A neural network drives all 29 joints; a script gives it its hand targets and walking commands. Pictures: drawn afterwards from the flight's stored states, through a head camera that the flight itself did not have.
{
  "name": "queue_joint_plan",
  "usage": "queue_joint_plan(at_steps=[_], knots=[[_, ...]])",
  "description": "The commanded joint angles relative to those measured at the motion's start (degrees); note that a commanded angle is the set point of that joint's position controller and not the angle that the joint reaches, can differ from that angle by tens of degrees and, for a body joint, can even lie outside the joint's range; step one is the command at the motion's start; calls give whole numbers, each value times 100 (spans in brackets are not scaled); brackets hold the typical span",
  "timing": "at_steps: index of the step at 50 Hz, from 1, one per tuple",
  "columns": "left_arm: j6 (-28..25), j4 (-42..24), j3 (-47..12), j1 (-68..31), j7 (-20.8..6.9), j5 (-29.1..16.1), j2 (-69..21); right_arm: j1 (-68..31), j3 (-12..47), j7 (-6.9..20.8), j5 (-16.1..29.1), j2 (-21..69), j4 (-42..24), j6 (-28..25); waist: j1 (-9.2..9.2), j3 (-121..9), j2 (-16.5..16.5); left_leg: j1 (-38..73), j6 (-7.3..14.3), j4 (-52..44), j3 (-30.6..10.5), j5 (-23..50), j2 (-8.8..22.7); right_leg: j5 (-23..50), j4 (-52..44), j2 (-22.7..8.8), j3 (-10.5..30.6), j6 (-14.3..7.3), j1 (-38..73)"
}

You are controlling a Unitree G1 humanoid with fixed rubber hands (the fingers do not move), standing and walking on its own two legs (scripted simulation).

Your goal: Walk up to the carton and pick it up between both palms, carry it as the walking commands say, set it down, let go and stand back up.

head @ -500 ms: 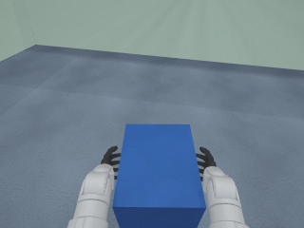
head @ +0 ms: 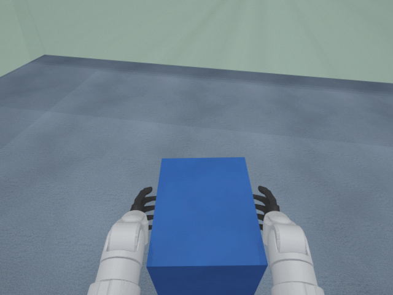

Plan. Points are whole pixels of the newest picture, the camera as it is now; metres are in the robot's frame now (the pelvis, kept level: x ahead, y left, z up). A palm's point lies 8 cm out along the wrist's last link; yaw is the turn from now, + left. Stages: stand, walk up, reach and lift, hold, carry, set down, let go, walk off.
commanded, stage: reach and lift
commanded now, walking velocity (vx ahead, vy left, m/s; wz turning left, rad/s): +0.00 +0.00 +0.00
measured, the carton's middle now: (204, 233) +0.30 -0.01 -0.02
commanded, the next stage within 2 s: hold in 0.16 s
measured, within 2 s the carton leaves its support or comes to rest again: neither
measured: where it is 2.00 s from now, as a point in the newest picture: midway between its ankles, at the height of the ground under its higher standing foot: outside the picture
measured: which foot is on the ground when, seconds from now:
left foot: down 0.00-1.00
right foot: down 0.00-1.00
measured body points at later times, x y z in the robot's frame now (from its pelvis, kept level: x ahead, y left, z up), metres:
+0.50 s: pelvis +0.00 +0.00 +0.00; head -0.06 +0.00 +0.45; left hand +0.29 +0.13 +0.03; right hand +0.30 -0.15 +0.04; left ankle +0.03 +0.12 -0.74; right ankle +0.03 -0.14 -0.74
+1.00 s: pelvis +0.00 +0.00 +0.00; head -0.06 +0.00 +0.45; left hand +0.29 +0.14 +0.03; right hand +0.29 -0.15 +0.04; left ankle +0.03 +0.12 -0.74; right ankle +0.03 -0.14 -0.74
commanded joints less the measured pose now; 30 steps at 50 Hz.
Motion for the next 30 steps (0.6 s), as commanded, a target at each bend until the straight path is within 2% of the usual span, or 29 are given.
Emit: queue_joint_plan(at_steps=[1,2,3,4,6,7,9,10,11,12,14,15,18,20,21,22,23,25,26,27,28,29,30], knots=[[-295,-921,-3372,-4009,-1550,-1671,-5934,-3363,3440,1628,1605,6043,-294,-145,-28,-1891,190,623,-122,-492,288,1058,-170,1021,-491,358,-347,-163,379],[-305,-974,-3390,-4005,-1548,-1665,-5967,-3491,3444,1620,1599,6003,-480,-188,-51,-1724,112,636,-119,-544,248,946,-154,881,-512,376,-377,-167,288],[-331,-1006,-3466,-4206,-1552,-1688,-6013,-3688,3426,1635,1569,6069,-400,-187,-106,-1889,57,584,-124,-493,291,794,-169,713,-480,365,-382,-169,315],[-288,-667,-3197,-3900,-1557,-1532,-5882,-3565,3283,1629,1480,5916,-250,-143,-3,-1354,25,447,-93,-581,269,571,-147,518,-562,341,-366,-197,117],[-296,-654,-3212,-4090,-1555,-1536,-5886,-3732,3285,1653,1522,5993,-226,-175,-52,-1451,89,488,-72,-577,280,275,-159,257,-556,308,-349,-196,175],[-304,-690,-3266,-4053,-1559,-1593,-5947,-3670,3362,1658,1553,5990,-403,-212,-61,-1588,-40,654,-50,-534,243,494,-161,433,-559,350,-383,-182,98],[-297,-744,-3291,-4049,-1545,-1573,-5984,-3813,3375,1660,1589,5923,-448,-223,-18,-1552,187,644,-92,-527,240,556,-145,374,-580,353,-383,-217,34],[-319,-761,-3377,-4016,-1574,-1622,-6014,-4013,3635,1649,1755,6096,-706,-260,54,-1837,148,612,-51,-497,271,550,-154,485,-482,322,-357,-191,240],[-322,-721,-3405,-4161,-1594,-1704,-6095,-3987,3546,1663,1642,5958,-617,-227,-130,-1789,-122,578,-60,-490,231,514,-157,390,-510,367,-397,-175,145],[-332,-758,-3402,-4034,-1616,-1672,-6044,-4037,3695,1656,1790,6084,-788,-264,59,-2005,79,512,-54,-470,322,582,-176,538,-475,349,-402,-174,348],[-335,-931,-3456,-3925,-1581,-1709,-6087,-3839,3753,1626,1832,6116,-867,-229,57,-1949,-6,653,-60,-444,292,861,-180,767,-462,363,-390,-152,277],[-361,-1049,-3455,-3958,-1566,-1685,-5989,-3704,3709,1624,1767,6152,-699,-170,14,-1944,-153,726,-35,-465,281,890,-181,821,-475,352,-356,-119,252],[-304,-824,-3345,-4019,-1583,-1618,-5943,-3784,3611,1615,1701,6068,-491,-143,58,-1600,-60,488,-31,-531,320,404,-189,348,-556,320,-343,-159,143],[-322,-899,-3356,-4091,-1601,-1622,-5837,-3708,3539,1640,1637,6193,-421,-133,58,-1494,-163,446,1,-545,317,69,-144,116,-551,318,-361,-165,92],[-303,-773,-3308,-4044,-1610,-1596,-5855,-3658,3454,1654,1607,6076,-418,-146,-17,-1490,-178,520,-1,-541,320,158,-164,169,-578,315,-348,-172,97],[-321,-837,-3421,-4120,-1626,-1689,-5950,-3791,3531,1659,1683,6170,-541,-178,-14,-1568,-18,523,-7,-512,360,140,-176,183,-543,276,-321,-192,77],[-313,-778,-3337,-4008,-1627,-1598,-5843,-3900,3613,1660,1705,6153,-557,-176,67,-1640,-287,488,5,-512,363,228,-198,246,-578,341,-370,-132,163],[-313,-882,-3452,-4033,-1665,-1664,-5868,-3635,3556,1629,1680,6234,-459,-169,-49,-1566,-125,458,9,-472,332,317,-160,378,-538,288,-326,-157,189],[-312,-919,-3432,-4113,-1672,-1676,-5926,-3802,3593,1617,1696,6183,-594,-159,-45,-1688,-119,496,8,-458,330,453,-181,490,-525,297,-342,-127,210],[-294,-896,-3451,-4012,-1678,-1722,-5972,-3651,3610,1609,1720,6243,-524,-135,-1,-1676,60,482,1,-451,347,439,-189,475,-519,269,-332,-162,233],[-283,-911,-3496,-3938,-1680,-1678,-5926,-3569,3602,1610,1676,6208,-511,-123,-90,-1611,-56,444,-27,-478,339,512,-204,610,-538,321,-348,-135,294],[-341,-1067,-3526,-3918,-1674,-1689,-5920,-3644,3701,1621,1763,6293,-705,-170,28,-1840,-31,560,-38,-453,346,673,-189,737,-523,317,-331,-132,326],[-291,-989,-3542,-3920,-1659,-1742,-5920,-3599,3760,1607,1776,6294,-750,-145,27,-1928,-186,529,-12,-432,332,708,-199,792,-489,340,-365,-122,421]])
